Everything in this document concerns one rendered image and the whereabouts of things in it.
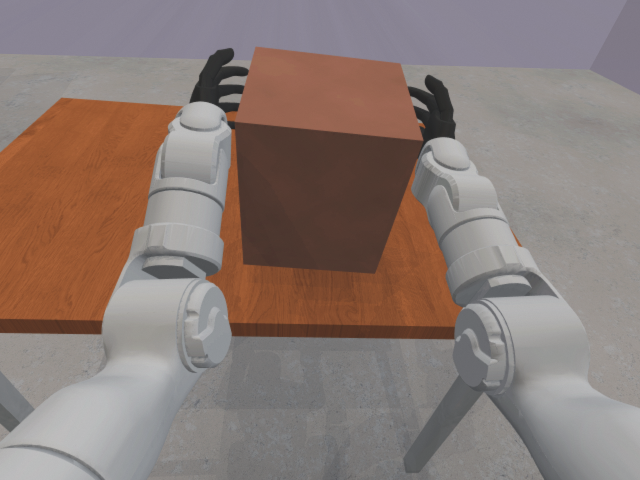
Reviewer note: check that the right robot hand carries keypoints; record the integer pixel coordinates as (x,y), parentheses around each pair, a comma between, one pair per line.
(438,121)

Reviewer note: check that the table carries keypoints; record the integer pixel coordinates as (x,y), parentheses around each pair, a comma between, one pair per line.
(74,188)

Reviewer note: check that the robot left forearm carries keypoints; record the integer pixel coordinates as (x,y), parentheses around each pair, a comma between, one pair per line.
(180,237)

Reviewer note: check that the robot left upper arm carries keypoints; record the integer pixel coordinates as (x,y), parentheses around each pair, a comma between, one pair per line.
(159,336)

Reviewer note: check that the carton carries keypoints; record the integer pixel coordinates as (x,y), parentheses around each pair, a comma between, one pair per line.
(326,146)

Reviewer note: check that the left robot hand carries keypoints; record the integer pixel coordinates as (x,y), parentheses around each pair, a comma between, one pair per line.
(208,89)

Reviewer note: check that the robot right upper arm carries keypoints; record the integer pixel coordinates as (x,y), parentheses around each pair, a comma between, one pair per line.
(530,355)

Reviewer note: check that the robot right forearm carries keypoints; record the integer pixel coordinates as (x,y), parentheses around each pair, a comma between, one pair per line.
(479,248)

